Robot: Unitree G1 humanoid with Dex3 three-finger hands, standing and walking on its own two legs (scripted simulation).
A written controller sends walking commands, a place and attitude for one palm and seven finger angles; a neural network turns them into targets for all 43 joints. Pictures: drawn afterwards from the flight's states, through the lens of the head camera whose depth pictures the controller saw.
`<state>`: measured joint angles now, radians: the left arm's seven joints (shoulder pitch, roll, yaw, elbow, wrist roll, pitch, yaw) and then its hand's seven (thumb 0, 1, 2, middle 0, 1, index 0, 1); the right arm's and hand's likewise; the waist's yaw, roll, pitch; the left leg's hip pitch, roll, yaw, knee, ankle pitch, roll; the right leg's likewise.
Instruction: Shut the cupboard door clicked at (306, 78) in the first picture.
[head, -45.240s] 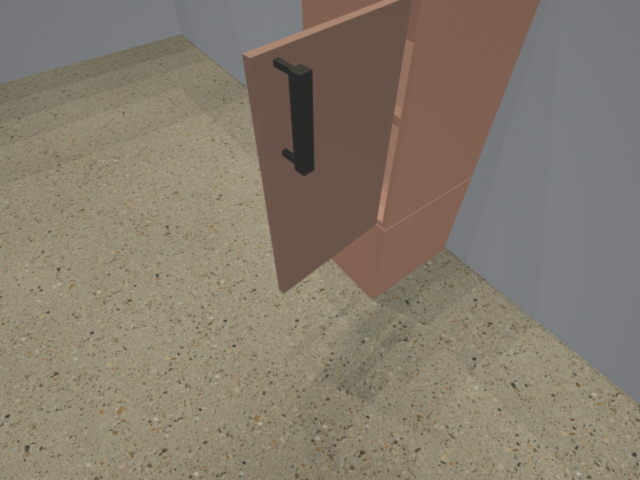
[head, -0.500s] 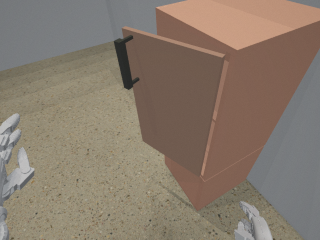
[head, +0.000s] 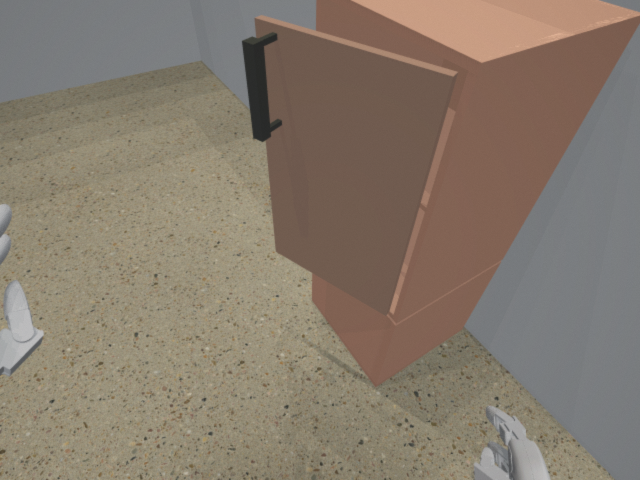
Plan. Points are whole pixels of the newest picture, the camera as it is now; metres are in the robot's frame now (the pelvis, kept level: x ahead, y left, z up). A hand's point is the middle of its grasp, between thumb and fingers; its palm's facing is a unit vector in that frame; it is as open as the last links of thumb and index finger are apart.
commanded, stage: step back with the hand held close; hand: left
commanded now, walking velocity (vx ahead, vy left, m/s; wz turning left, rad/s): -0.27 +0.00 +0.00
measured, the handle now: (266, 88) +0.70 +0.13 +0.16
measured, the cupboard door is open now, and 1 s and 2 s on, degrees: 22 22 22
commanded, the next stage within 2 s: stop stepping back and stand still in 0.48 s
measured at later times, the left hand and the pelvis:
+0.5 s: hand out of the picture +0.08 +0.28 +0.19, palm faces +0.46 -0.77 -0.44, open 7.4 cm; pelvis -0.11 +0.01 -0.01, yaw +2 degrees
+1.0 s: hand out of the picture +0.01 +0.32 +0.17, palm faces +0.40 -0.82 -0.40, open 7.4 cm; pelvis -0.20 +0.06 +0.00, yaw -3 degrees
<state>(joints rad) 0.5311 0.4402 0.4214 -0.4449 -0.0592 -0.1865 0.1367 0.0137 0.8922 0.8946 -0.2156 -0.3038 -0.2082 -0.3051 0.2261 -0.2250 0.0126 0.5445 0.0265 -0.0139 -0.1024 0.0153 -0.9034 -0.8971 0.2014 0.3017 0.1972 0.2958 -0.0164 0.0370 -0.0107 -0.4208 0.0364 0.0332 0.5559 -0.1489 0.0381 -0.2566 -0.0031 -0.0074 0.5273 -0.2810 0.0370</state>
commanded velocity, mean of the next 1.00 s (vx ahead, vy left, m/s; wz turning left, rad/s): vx -0.11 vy -0.03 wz -0.05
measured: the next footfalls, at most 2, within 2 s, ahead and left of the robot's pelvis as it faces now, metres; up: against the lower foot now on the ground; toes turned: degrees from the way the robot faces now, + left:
right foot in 0.42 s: -0.04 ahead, -0.12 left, +0.00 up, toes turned +4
left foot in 0.64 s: -0.08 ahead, +0.15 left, +0.00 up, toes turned +0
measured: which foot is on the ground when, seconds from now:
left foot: down 0.00-0.46, up 0.48-0.62, down 0.64-1.00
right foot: down 0.00-0.28, up 0.30-0.40, down 0.42-0.64, up 0.66-0.84, down 0.86-1.00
